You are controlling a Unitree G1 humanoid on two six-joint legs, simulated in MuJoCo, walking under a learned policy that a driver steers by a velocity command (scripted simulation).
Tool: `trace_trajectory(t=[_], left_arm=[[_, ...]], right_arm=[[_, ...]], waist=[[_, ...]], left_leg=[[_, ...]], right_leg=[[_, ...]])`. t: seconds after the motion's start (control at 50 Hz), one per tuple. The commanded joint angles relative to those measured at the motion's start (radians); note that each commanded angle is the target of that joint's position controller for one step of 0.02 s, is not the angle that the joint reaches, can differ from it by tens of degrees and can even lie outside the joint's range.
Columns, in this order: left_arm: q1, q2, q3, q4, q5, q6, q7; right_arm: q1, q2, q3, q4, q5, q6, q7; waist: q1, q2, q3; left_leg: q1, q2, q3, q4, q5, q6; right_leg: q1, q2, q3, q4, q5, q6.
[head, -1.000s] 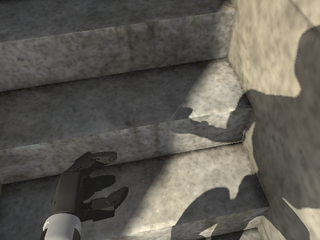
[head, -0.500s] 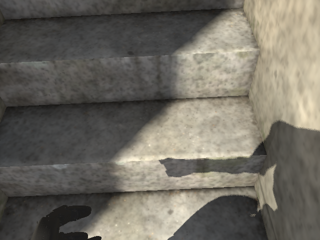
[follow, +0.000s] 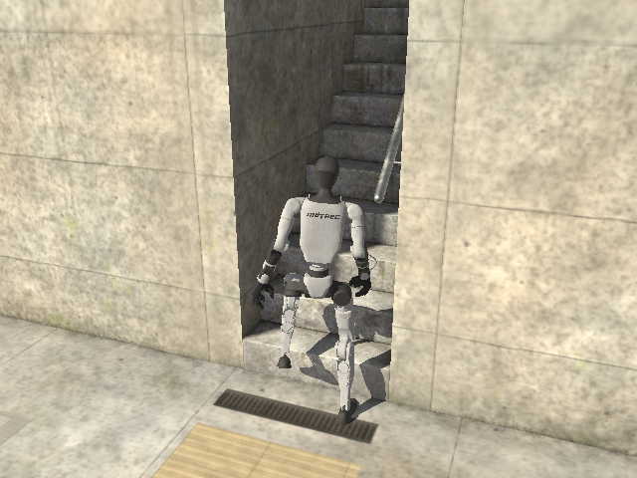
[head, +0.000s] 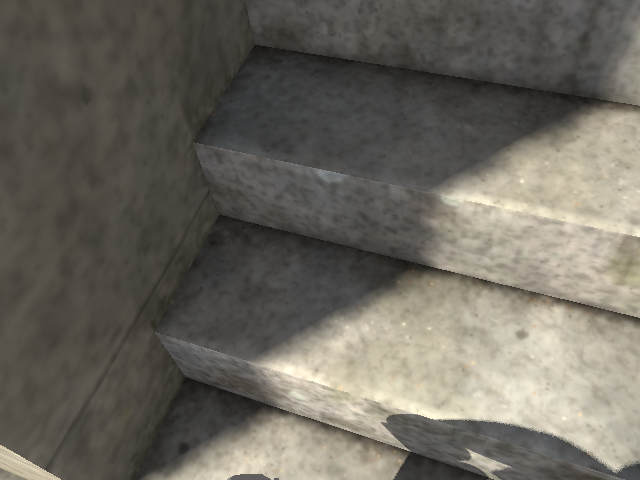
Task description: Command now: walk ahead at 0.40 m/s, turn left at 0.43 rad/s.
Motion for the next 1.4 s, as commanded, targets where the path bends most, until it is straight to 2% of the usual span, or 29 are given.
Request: trace_trajectory(t=[0.02, 0.08, 0.12, 0.14, 0.16, 0.18, 0.22, 0.26, 0.46, 0.58, 0.62, 0.66, 0.72, 0.74, 0.76, 0.78, 0.86, 1.02, 1.16, 1.18, 1.22, 1.26, 1.28, 1.3, 1.32, 1.34, 1.36, 1.38, 1.4], left_arm=[[-0.196, 0.197, 0.041, -0.163, -0.002, 0.009, -0.002], [-0.106, 0.271, 0.058, -0.104, -0.039, -0.030, -0.046], [-0.170, 0.186, 0.020, -0.103, -0.055, -0.025, -0.066], [-0.244, 0.091, -0.012, -0.154, -0.045, -0.035, -0.064], [-0.068, -0.042, -0.042, -0.163, 0.005, -0.001, -0.081], [0.063, -0.060, -0.032, -0.081, -0.007, -0.002, -0.061], [-0.101, -0.035, -0.021, -0.152, 0.038, 0.034, -0.041], [-0.145, 0.017, -0.001, -0.144, 0.052, 0.055, -0.029], [-0.438, -0.121, -0.035, -0.426, 0.065, 0.102, -0.024], [-0.594, -0.169, -0.067, -0.569, 0.061, 0.135, -0.041], [-0.627, -0.182, -0.088, -0.549, 0.049, 0.125, -0.058], [-0.504, -0.201, -0.094, -0.482, 0.028, 0.133, -0.067], [-0.188, -0.096, -0.039, -0.343, -0.019, 0.104, -0.033], [-0.093, -0.009, 0.004, -0.325, -0.013, 0.110, -0.018], [-0.063, 0.131, 0.050, -0.339, 0.013, 0.121, -0.012], [-0.102, 0.187, 0.069, -0.365, 0.040, 0.108, 0.002], [-0.183, -0.026, -0.002, -0.204, 0.043, 0.011, -0.020], [0.039, -0.013, 0.000, -0.074, 0.015, -0.057, -0.018], [0.257, 0.039, 0.046, -0.024, 0.024, -0.067, 0.005], [0.515, -0.090, -0.043, 0.153, 0.086, -0.118, -0.062], [0.468, -0.081, -0.055, 0.153, 0.107, -0.100, -0.124], [0.170, 0.086, -0.015, 0.091, 0.067, -0.049, -0.167], [0.086, 0.187, 0.003, 0.083, 0.057, -0.047, -0.180], [-0.078, 0.323, 0.027, 0.013, -0.006, -0.054, -0.197], [-0.069, 0.257, 0.018, 0.024, -0.015, -0.063, -0.212], [0.007, 0.026, -0.039, 0.039, 0.056, -0.080, -0.221], [0.089, -0.121, -0.066, 0.040, 0.110, -0.088, -0.233], [-0.082, -0.059, -0.040, 0.040, 0.050, -0.092, -0.230], [-0.180, -0.031, -0.028, 0.029, 0.014, -0.095, -0.214]], right_arm=[[-0.141, 0.008, 0.034, -0.122, 0.028, -0.067, 0.016], [-0.020, -0.038, 0.008, -0.105, 0.014, -0.068, -0.014], [0.218, -0.094, -0.027, -0.002, -0.011, -0.094, -0.029], [0.323, -0.145, -0.041, 0.070, -0.027, -0.107, -0.029], [0.330, -0.142, -0.002, 0.025, -0.070, -0.129, -0.038], [0.501, -0.228, -0.020, 0.048, -0.032, -0.140, -0.052], [0.167, -0.187, -0.002, 0.020, 0.010, -0.135, -0.046], [0.060, -0.054, 0.042, 0.020, 0.019, -0.135, -0.055], [0.273, -0.055, 0.027, 0.228, 0.009, -0.190, -0.088], [0.297, -0.156, -0.002, 0.243, 0.008, -0.202, -0.121], [0.339, -0.137, -0.005, 0.240, 0.008, -0.165, -0.120], [0.278, -0.134, 0.001, 0.205, -0.019, -0.136, -0.125], [0.219, -0.257, -0.020, 0.184, 0.029, -0.134, -0.068], [0.125, -0.281, -0.030, 0.133, 0.038, -0.135, -0.050], [-0.059, -0.234, -0.024, 0.019, 0.023, -0.151, -0.016], [-0.105, -0.087, 0.001, -0.040, -0.036, -0.163, 0.034], [-0.021, 0.131, 0.075, -0.039, -0.042, -0.132, -0.025], [-0.084, 0.122, 0.086, 0.005, -0.033, -0.109, -0.072], [-0.407, 0.168, 0.107, -0.132, -0.032, -0.114, -0.041], [-0.434, 0.049, 0.113, -0.108, 0.004, -0.165, 0.004], [-0.488, 0.079, 0.126, -0.108, -0.011, -0.174, -0.005], [-0.737, 0.136, 0.167, -0.260, -0.003, -0.118, 0.031], [-0.602, 0.174, 0.165, -0.219, 0.034, -0.103, 0.066], [-0.379, 0.073, 0.124, -0.179, 0.045, -0.096, 0.074], [-0.107, -0.070, 0.059, -0.032, 0.050, -0.107, 0.061], [0.207, -0.114, 0.030, 0.089, 0.016, -0.110, 0.025], [0.505, -0.168, 0.036, 0.225, -0.023, -0.104, 0.025], [0.542, -0.182, 0.039, 0.251, -0.062, -0.102, 0.035], [0.359, -0.176, 0.031, 0.278, -0.018, -0.115, 0.066]], waist=[[0.004, -0.212, -0.052], [-0.044, -0.280, -0.115], [-0.179, -0.154, -0.202], [-0.213, -0.012, -0.164], [-0.100, 0.179, -0.317], [-0.183, 0.187, -0.552], [-0.027, 0.240, -0.280], [0.011, 0.220, -0.093], [0.007, -0.068, 0.020], [-0.022, 0.062, -0.064], [-0.081, -0.004, -0.150], [-0.040, 0.119, -0.179], [0.091, 0.146, -0.319], [0.174, 0.086, -0.314], [0.244, -0.253, -0.315], [0.204, -0.273, -0.284], [-0.043, -0.148, -0.005], [0.015, -0.067, -0.079], [0.145, -0.156, -0.008], [0.183, -0.208, -0.209], [0.157, -0.147, -0.162], [0.048, -0.170, -0.083], [-0.040, -0.294, -0.128], [-0.168, -0.261, -0.253], [-0.213, -0.134, -0.476], [-0.243, 0.042, -0.684], [-0.213, 0.247, -0.750], [-0.308, 0.191, -0.356], [-0.207, 0.232, -0.158]], left_leg=[[0.265, 0.053, 0.092, -0.546, 0.059, -0.022], [0.552, -0.008, 0.128, -0.857, -0.138, 0.061], [0.817, -0.085, 0.178, -1.245, 0.169, 0.128], [0.996, -0.034, 0.118, -1.296, 0.461, 0.147], [1.241, 0.283, -0.190, -1.045, 1.528, 0.000], [1.211, 0.423, -0.225, -1.124, 1.831, 0.168], [0.818, 0.358, -0.144, -1.307, 0.782, 0.271], [0.673, 0.246, -0.029, -1.333, 0.587, 0.253], [0.804, 0.297, 0.027, -1.518, -0.065, 0.262], [1.022, 0.290, 0.049, -1.566, 0.253, 0.286], [1.166, 0.254, 0.152, -1.579, 0.428, 0.265], [1.015, 0.235, 0.265, -1.568, 0.439, 0.259], [0.861, 0.192, 0.347, -1.123, 1.532, 0.228], [0.640, 0.137, 0.338, -0.905, 1.317, 0.182], [0.297, -0.046, 0.270, -0.482, 0.294, 0.158], [0.162, -0.096, -0.010, -0.063, 0.114, 0.131], [0.002, -0.056, -0.031, 0.253, 0.243, 0.109], [-0.128, -0.034, 0.091, 0.224, 0.218, 0.043], [-0.654, 0.005, -0.011, 0.552, -0.172, 0.057], [-0.803, 0.003, -0.113, 0.564, -0.298, 0.107], [-0.745, 0.048, 0.010, 0.280, -0.218, 0.163], [0.051, -0.001, 0.224, -0.148, -0.522, 0.112], [0.363, -0.043, 0.223, -0.034, -0.280, 0.042], [0.458, -0.086, 0.215, -0.249, -0.223, -0.010], [0.642, -0.162, 0.188, -0.618, -0.028, 0.015], [1.067, -0.035, -0.215, -0.796, 0.106, 0.206], [1.308, 0.286, -0.856, -1.112, 0.196, 0.464], [1.098, 0.284, -1.057, -1.273, -0.524, 0.383], [0.846, 0.268, -0.929, -1.306, -0.666, 0.381]], right_leg=[[-0.122, -0.152, 0.059, -0.161, 0.214, -0.186], [-0.082, -0.194, 0.101, -0.055, 0.447, -0.192], [-0.063, -0.109, 0.067, 0.336, 0.730, -0.137], [-0.321, -0.035, 0.068, 0.720, 0.395, -0.091], [-0.697, 0.140, 0.156, 1.123, -0.418, -0.094], [-0.591, 0.246, 0.516, 1.338, -0.347, -0.061], [-0.663, 0.188, 0.411, 1.466, -0.167, -0.041], [-0.755, 0.203, 0.342, 1.679, -0.129, -0.043], [-1.327, 0.195, 0.360, 2.035, -0.224, -0.082], [-1.337, 0.106, 0.350, 1.777, -0.291, -0.117], [-1.185, 0.079, 0.224, 1.322, -0.375, -0.152], [-0.880, 0.131, 0.154, 1.135, -0.523, -0.191], [-0.333, 0.343, 0.140, 0.892, -0.418, -0.249], [-0.203, 0.321, 0.352, 0.702, -0.457, -0.289], [-0.131, 0.145, 0.968, 0.233, -0.815, -0.361], [-0.257, -0.013, 1.459, -0.083, -1.016, -0.379], [-0.554, 0.130, 0.912, 0.284, -0.333, -0.277], [-0.331, 0.121, 0.715, 0.263, 0.486, -0.298], [0.095, 0.014, 0.893, 0.158, 0.416, -0.358], [0.174, -0.040, 0.945, 0.286, 0.055, -0.341], [-0.005, 0.004, 0.917, 0.129, -0.201, -0.332], [-0.806, -0.011, 0.885, -0.280, -0.149, -0.389], [-0.934, -0.052, 0.885, -0.293, 0.299, -0.372], [-0.728, -0.057, 0.786, -0.119, 0.847, -0.350], [-0.426, 0.042, 0.642, 0.182, 1.230, -0.294], [-0.624, 0.175, 0.663, 0.638, 1.106, -0.258], [-0.955, 0.395, 0.734, 0.930, 0.322, -0.209], [-1.261, 0.333, 0.753, 1.295, 0.413, -0.225], [-1.342, 0.240, 0.591, 1.445, 0.447, -0.247]])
